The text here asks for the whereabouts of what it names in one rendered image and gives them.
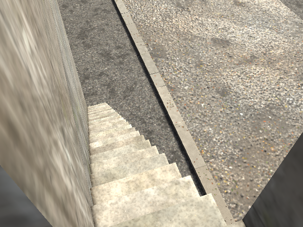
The stairs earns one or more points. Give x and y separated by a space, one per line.
135 186

